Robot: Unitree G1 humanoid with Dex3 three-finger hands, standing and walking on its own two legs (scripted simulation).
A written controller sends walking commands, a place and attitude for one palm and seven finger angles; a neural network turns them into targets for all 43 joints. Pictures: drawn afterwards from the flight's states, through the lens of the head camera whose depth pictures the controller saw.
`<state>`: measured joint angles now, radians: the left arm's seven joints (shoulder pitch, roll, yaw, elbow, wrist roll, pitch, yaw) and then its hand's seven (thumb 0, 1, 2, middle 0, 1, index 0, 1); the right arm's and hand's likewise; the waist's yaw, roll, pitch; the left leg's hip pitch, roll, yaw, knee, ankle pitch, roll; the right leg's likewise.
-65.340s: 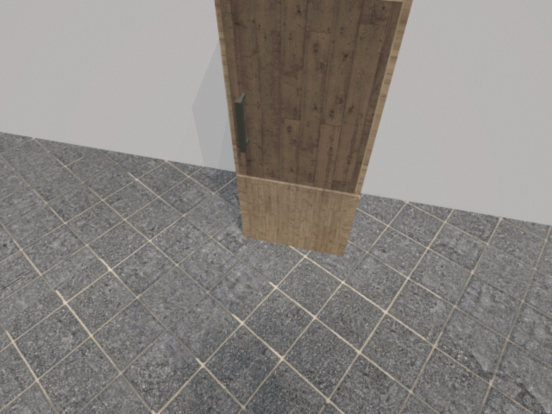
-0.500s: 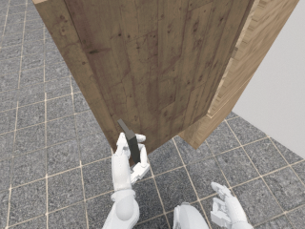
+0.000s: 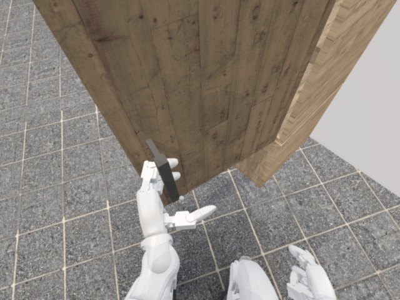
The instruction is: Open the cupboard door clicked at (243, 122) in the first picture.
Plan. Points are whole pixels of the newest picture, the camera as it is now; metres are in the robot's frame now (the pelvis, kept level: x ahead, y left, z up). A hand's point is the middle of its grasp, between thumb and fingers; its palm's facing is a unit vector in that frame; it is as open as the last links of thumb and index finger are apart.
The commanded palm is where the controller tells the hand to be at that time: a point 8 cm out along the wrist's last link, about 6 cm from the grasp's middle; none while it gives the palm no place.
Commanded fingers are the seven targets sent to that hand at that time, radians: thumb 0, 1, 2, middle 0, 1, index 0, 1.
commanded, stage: open thumb and fingers to let go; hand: left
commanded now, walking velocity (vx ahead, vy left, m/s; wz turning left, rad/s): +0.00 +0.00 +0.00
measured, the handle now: (164, 174) +0.35 +0.08 +0.03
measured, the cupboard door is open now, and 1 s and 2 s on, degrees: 78 80 80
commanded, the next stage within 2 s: slide the hand sideways off the handle in 0.34 s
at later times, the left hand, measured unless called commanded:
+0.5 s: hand (178, 200) +0.30 +0.05 +0.01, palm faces +0.14 -0.99 -0.05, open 15.1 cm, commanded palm +0.26 +0.09 +0.02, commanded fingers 0.00 -0.50 0.30 -0.15 -0.30 -0.15 -0.30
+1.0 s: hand (166, 230) +0.25 +0.07 +0.01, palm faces -0.18 -0.98 -0.02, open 16.2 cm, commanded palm +0.23 +0.12 +0.02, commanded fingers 0.00 -0.50 0.30 -0.15 -0.30 -0.15 -0.30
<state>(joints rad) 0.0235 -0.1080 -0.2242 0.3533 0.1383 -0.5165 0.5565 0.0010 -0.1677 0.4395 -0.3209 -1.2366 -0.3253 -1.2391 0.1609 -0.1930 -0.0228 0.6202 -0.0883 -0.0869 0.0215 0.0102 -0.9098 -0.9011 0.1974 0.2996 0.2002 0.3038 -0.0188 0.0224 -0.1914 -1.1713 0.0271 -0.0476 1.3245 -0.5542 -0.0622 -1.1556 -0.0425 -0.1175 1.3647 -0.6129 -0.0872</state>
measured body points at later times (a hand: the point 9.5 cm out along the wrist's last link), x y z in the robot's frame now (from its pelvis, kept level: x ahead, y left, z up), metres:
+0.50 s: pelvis +0.00 +0.03 +0.00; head +0.10 +0.02 +0.44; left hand +0.29 +0.10 +0.02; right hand +0.18 -0.18 -0.11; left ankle +0.04 +0.16 -0.60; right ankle +0.02 -0.07 -0.60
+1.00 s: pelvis -0.01 +0.05 -0.01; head +0.09 +0.04 +0.42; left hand +0.25 +0.12 +0.02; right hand +0.17 -0.18 -0.11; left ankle +0.04 +0.16 -0.60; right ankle +0.02 -0.07 -0.60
